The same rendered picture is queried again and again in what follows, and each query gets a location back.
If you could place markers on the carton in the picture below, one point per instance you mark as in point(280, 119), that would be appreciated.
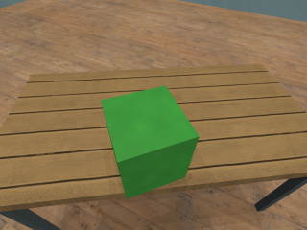
point(152, 139)

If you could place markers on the table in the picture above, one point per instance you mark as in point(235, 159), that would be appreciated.
point(55, 146)

